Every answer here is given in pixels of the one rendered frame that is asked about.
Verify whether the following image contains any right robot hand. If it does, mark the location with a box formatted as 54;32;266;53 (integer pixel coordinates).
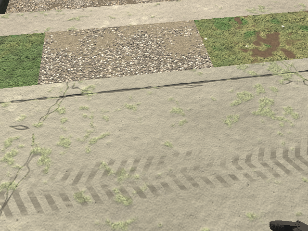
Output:
269;220;308;231

